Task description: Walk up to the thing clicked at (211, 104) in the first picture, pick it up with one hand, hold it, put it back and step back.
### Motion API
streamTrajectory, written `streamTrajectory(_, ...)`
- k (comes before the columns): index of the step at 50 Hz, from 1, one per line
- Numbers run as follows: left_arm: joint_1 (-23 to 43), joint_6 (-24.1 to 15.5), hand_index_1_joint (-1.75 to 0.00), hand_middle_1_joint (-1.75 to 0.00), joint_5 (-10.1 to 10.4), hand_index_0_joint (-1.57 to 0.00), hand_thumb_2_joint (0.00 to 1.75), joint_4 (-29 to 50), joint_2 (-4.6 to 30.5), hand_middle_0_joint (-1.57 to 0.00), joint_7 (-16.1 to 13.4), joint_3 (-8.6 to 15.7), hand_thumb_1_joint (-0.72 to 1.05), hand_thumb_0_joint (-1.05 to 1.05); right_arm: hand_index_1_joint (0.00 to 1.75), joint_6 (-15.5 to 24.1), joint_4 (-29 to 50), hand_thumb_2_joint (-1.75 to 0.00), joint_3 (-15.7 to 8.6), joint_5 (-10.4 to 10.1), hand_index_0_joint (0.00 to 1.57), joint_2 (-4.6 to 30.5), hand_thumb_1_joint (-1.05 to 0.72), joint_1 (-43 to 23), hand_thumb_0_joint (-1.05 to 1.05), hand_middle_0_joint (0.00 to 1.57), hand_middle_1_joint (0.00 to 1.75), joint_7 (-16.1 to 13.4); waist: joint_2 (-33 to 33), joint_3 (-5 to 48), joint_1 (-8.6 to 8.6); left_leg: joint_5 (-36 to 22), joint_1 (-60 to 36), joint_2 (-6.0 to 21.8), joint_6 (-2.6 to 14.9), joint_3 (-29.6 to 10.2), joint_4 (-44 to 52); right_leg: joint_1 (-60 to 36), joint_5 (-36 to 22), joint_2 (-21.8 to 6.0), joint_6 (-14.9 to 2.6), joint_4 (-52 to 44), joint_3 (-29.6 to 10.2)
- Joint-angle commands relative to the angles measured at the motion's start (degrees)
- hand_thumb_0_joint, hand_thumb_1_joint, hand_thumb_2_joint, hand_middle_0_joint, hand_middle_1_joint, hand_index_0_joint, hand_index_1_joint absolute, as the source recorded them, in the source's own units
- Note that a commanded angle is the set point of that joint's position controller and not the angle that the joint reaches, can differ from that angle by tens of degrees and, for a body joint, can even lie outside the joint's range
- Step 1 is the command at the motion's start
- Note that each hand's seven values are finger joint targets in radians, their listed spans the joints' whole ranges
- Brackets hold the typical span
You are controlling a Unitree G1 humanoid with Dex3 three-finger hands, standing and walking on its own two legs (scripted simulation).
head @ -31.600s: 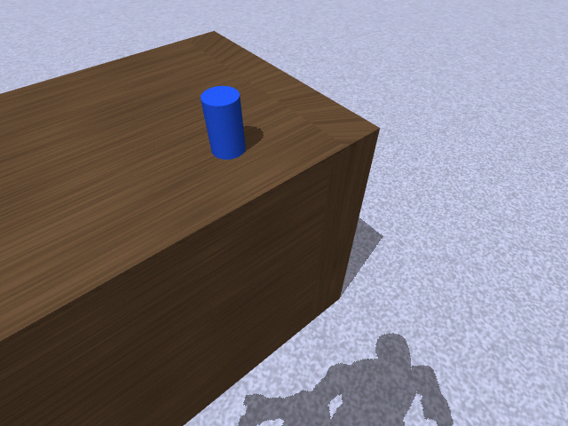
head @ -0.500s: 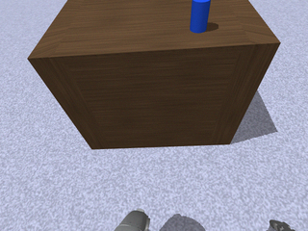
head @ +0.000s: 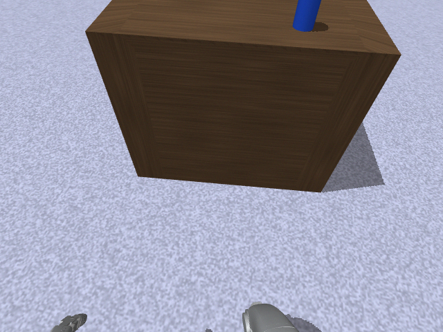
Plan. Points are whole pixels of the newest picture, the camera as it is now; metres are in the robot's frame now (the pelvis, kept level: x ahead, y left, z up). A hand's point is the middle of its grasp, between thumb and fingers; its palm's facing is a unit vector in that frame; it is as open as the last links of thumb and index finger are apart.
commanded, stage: step back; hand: right
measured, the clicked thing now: (307, 8) +1.05 -0.27 +0.10
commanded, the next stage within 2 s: stand in 1.14 s
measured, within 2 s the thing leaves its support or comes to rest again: neither
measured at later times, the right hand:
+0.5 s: hand out of the picture -0.03 -0.26 -0.16, palm faces -0.02 +0.94 -0.34, open 7.4 cm
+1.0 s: hand out of the picture +0.01 -0.27 -0.16, palm faces +0.01 +0.93 -0.37, open 7.3 cm
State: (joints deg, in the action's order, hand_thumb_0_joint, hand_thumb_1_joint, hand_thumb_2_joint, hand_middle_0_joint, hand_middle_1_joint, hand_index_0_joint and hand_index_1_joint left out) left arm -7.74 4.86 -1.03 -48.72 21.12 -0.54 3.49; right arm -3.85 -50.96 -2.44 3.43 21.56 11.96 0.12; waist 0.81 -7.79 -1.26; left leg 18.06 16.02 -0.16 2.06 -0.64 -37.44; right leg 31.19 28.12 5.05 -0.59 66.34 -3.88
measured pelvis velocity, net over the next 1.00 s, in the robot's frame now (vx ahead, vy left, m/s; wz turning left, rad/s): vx -0.04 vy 0.00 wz -0.03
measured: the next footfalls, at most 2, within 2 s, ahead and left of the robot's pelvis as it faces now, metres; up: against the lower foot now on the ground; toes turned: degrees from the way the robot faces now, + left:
right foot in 0.18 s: -0.07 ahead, -0.13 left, +0.00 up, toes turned -3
left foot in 0.50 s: +0.00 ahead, +0.14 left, +0.00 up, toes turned -2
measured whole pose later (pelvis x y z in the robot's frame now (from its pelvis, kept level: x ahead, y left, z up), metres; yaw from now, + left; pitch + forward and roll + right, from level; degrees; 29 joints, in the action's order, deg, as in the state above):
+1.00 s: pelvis -0.04 +0.00 +0.00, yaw -2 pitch -1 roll +0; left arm -5.0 -0.7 -2.2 -55.1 19.3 1.2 1.9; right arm -0.3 -57.3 -2.4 0.7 22.6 11.7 -0.4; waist -1.5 -4.5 0.1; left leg 29.0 17.8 0.6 0.7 -2.3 -46.0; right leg 21.0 15.2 -2.2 -0.3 37.6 2.1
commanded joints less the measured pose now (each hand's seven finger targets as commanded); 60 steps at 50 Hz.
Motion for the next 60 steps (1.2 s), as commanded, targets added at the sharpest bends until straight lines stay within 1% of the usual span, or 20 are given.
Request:
streamTrajectory(1, -5.1, -2.0, -0.3, -0.3, 0.5, -0.2, 0.9, 1.4, 12.1, -0.2, -0.9, 4.5, 0.9, 0.0, 0.3, 1.8, 7.5, -0.9, -3.4, -0.1, 0.2, 13.4, -0.9, -9.2, 0.0, 0.2, 0.3, -1.0, -8.1, 2.8, 4.75, -1.5, 6.0, 11.4, 8.86, -10.9, 18.6, -4.2, -3.0, 0.8, 0.68, 5.7, -3.4)
streamTrajectory(6, -4.1, -6.0, -0.3, -0.3, 0.0, -0.2, 0.9, 1.0, 10.6, -0.2, -0.7, 2.2, 0.9, 0.0, 0.3, 2.0, 5.7, -0.9, -4.6, -0.7, 0.2, 13.8, -0.9, -2.4, 0.0, 0.2, 0.3, -0.1, -12.7, 12.1, -1.07, 6.8, -14.6, 12.8, 10.25, -10.4, 13.0, -8.0, 4.3, -4.6, 1.82, -31.8, 2.6)
streamTrajectory(9, -11.5, -7.7, -0.3, -0.3, -1.1, -0.2, 0.9, -4.4, 11.3, -0.2, -1.4, 2.8, 0.9, 0.0, 0.3, 0.7, 5.2, -0.9, -4.5, -0.8, 0.2, 13.7, -0.9, -2.8, 0.0, 0.2, 0.3, 0.5, -7.0, 12.0, 1.6, 8.5, -3.2, 9.2, 6.24, -5.8, 3.8, -24.2, -9.0, -2.7, -0.45, -50.9, 3.5)
streamTrajectory(11, -9.5, -8.1, -0.3, -0.3, -2.5, -0.2, 0.9, -2.9, 18.7, -0.2, -1.7, 5.0, 0.9, 0.0, 0.3, 1.1, 7.2, -0.9, -2.6, -1.1, 0.2, 8.0, -0.9, -5.2, 0.0, 0.2, 0.3, 0.9, 7.9, 5.9, 3.49, 13.1, 20.1, -0.6, -1.39, -1.1, -9.3, -25.9, 8.6, -19.7, -6.98, -52.5, -26.8)
streamTrajectory(12, -4.9, -7.7, -0.3, -0.3, -2.9, -0.2, 0.9, -1.4, 23.0, -0.2, -2.0, 5.6, 0.9, 0.0, 0.3, 1.2, 7.1, -0.9, -3.9, -0.7, 0.2, 12.0, -0.9, -9.9, 0.0, 0.2, 0.3, 0.1, 9.6, 1.1, 5.66, 13.3, 14.4, 3.0, -2.13, -9.5, -15.6, -8.7, 16.6, -29.2, -14.2, -54.5, -35.1)
streamTrajectory(16, -0.3, -8.6, -0.3, -0.3, -1.4, -0.2, 0.9, -1.3, 15.4, -0.2, -1.5, 3.9, 0.9, 0.0, 0.3, 2.2, 2.7, -0.9, -4.2, -2.2, 0.2, 11.4, -0.9, -4.4, 0.0, 0.2, 0.3, 1.0, 4.3, -1.0, 1.14, 3.8, 11.0, -0.3, -2.66, -7.5, -15.9, -12.1, 2.5, -17.2, -8.52, -49.8, -12.9)
streamTrajectory(20, -6.4, -8.3, -0.3, -0.3, -2.1, -0.2, 0.9, -2.4, 17.5, -0.2, -0.4, 4.6, 0.9, 0.0, 0.3, 3.7, 3.6, -0.9, -3.8, -1.6, 0.2, 11.3, -0.9, -7.3, 0.0, 0.2, 0.3, 1.7, 10.0, 1.1, 5.28, 8.5, 11.3, 0.1, -3.36, -3.0, -4.9, -18.3, 10.0, -17.4, -8.63, -49.3, -12.5)
streamTrajectory(24, -4.8, -6.8, -0.3, -0.3, -1.1, -0.2, 0.9, -1.3, 15.9, -0.2, 0.2, 3.6, 0.9, 0.0, 0.3, 5.9, 0.4, -0.9, -4.2, -1.5, 0.2, 10.2, -0.9, -1.2, 0.0, 0.2, 0.3, 1.0, 8.8, 6.2, 2.52, -1.0, -3.7, -2.1, -2.4, 3.1, 14.3, -18.4, -12.6, -15.2, -6.77, -37.7, -3.9)
streamTrajectory(26, -6.6, -6.6, -0.3, -0.3, -0.6, -0.2, 0.9, -0.3, 9.5, -0.2, 0.3, 1.7, 0.9, 0.0, 0.3, 7.1, -1.6, -0.9, -6.0, -0.8, 0.2, 14.0, -0.9, 5.9, 0.0, 0.2, 0.3, 0.0, -5.1, 13.4, -0.22, 0.0, -19.9, 8.1, 1.72, -14.2, 20.0, -7.8, -16.3, -8.0, -2.66, -14.2, 3.5)
streamTrajectory(27, -3.5, -6.4, -0.3, -0.3, -0.4, -0.2, 0.9, 0.6, 8.5, -0.2, 0.3, 1.2, 0.9, 0.0, 0.3, 7.3, -1.2, -0.9, -6.8, -0.5, 0.2, 19.6, -0.9, 6.9, 0.0, 0.2, 0.3, -0.2, -11.6, 11.0, -0.77, 7.6, -21.2, 19.6, 8.02, -33.2, 22.4, 6.4, 2.5, -3.3, -1.05, -9.8, 6.2)
streamTrajectory(29, 0.8, -6.4, -0.3, -0.3, -0.6, -0.2, 0.9, 0.3, 15.4, -0.2, 0.0, 2.7, 0.9, 0.0, 0.3, 6.7, -1.4, -0.9, -7.1, -1.6, 0.2, 20.1, -0.9, 5.1, 0.0, 0.2, 0.3, -0.2, -6.4, 4.5, -0.85, 9.8, -8.8, 22.2, 14.04, -32.0, 22.4, 2.3, 4.9, -8.3, -1.62, -7.2, -1.4)
streamTrajectory(32, -2.8, -6.7, -0.3, -0.3, -0.1, -0.2, 0.9, -1.1, 12.5, -0.2, 1.2, 2.5, 0.9, 0.0, 0.3, 7.5, -0.1, -0.9, -5.2, -1.5, 0.2, 14.5, -0.9, 1.7, 0.0, 0.2, 0.3, -0.6, -8.4, 4.0, 1.73, -8.3, -9.9, 12.9, 7.85, -14.4, 17.3, 1.0, -2.8, -9.4, -1.65, -14.1, 0.9)
streamTrajectory(39, -6.3, -6.9, -0.3, -0.3, 0.0, -0.2, 0.9, -5.3, 11.6, -0.2, 0.4, 3.2, 0.9, 0.0, 0.3, 5.1, 1.5, -0.9, -2.9, -2.6, 0.2, 11.4, -0.9, -3.5, 0.0, 0.2, 0.3, -0.9, -8.4, 8.3, 5.08, -11.0, 6.6, 7.5, 3.35, -4.9, 3.6, -27.5, -19.3, -4.5, -0.51, -38.9, 7.0)
streamTrajectory(41, -5.2, -7.3, -0.3, -0.3, -1.1, -0.2, 0.9, -4.6, 17.0, -0.2, -0.2, 4.5, 0.9, 0.0, 0.3, 4.8, 2.0, -0.9, -1.1, -3.3, 0.2, 6.9, -0.9, -0.6, 0.0, 0.2, 0.3, -1.3, 6.6, 11.2, 4.7, 4.0, 14.8, -0.4, -0.61, -3.6, -8.1, -31.3, -17.7, -17.3, -4.27, -44.0, -12.7)
streamTrajectory(42, -0.8, -7.3, -0.3, -0.3, -0.9, -0.2, 0.9, -2.9, 18.6, -0.2, -0.3, 4.3, 0.9, 0.0, 0.3, 4.1, 0.4, -0.9, -1.3, -2.9, 0.2, 7.5, -0.9, 1.6, 0.0, 0.2, 0.3, -1.9, 7.6, 11.0, 3.53, 16.3, 9.3, -0.8, -1.51, -3.8, -14.2, -20.1, -1.3, -26.8, -9.44, -51.3, -23.4)
streamTrajectory(43, 4.4, -7.1, -0.3, -0.3, -1.0, -0.2, 0.9, -1.8, 19.5, -0.2, 0.0, 4.2, 0.9, 0.0, 0.3, 3.6, -2.0, -0.9, -2.8, -2.7, 0.2, 11.5, -0.9, 3.6, 0.0, 0.2, 0.3, -2.1, 7.7, 8.0, 2.15, 17.6, 3.2, 0.7, -1.97, -4.7, -17.1, -11.0, 4.9, -27.8, -13.06, -51.4, -25.1)
streamTrajectory(48, 5.6, -7.1, -0.3, -0.3, -0.9, -0.2, 0.9, -3.0, 16.2, -0.2, 0.1, 3.4, 0.9, 0.0, 0.3, 4.2, -5.0, -0.9, -2.3, -2.5, 0.2, 10.9, -0.9, 4.3, 0.0, 0.2, 0.3, -1.3, 9.1, 7.3, 1.83, 10.3, 4.3, 1.9, -1.54, -1.5, -8.7, -13.1, -4.1, -20.2, -8.63, -45.2, -11.7)
streamTrajectory(52, 7.3, -6.3, -0.3, -0.3, 0.3, -0.2, 0.9, -2.7, 12.8, -0.2, 0.1, 2.2, 0.9, 0.0, 0.3, 5.7, -7.2, -0.9, -2.5, -1.5, 0.2, 10.5, -0.9, 5.6, 0.0, 0.2, 0.3, -1.8, 5.8, 12.5, -0.13, -7.1, -5.8, 2.3, -0.94, -1.7, 13.1, -15.9, -27.7, -16.0, -4.43, -32.4, -2.7)
streamTrajectory(55, 7.0, -5.6, -0.3, -0.3, 1.2, -0.2, 0.9, -4.1, 11.4, -0.2, -0.1, 1.6, 0.9, 0.0, 0.3, 6.0, -4.8, -0.9, -3.3, -1.5, 0.2, 17.6, -0.9, -4.5, 0.0, 0.2, 0.3, -1.6, -6.2, 9.8, 2.85, -18.1, -0.3, 15.0, 7.27, -15.5, 13.1, -14.8, -9.5, -7.1, -0.39, -28.4, 4.5)
streamTrajectory(60, 4.7, -6.7, -0.3, -0.3, 1.2, -0.2, 0.9, -8.1, 10.2, -0.2, 0.7, 0.2, 0.9, 0.0, 0.3, 7.2, -6.2, -0.9, -1.2, -2.7, 0.2, 11.7, -0.9, -3.5, 0.0, 0.2, 0.3, -1.1, -5.5, 12.3, 1.92, -26.1, -4.7, 8.0, -1.1, -6.7, 13.5, -25.1, -32.4, -11.4, -1.99, -35.3, 0.6)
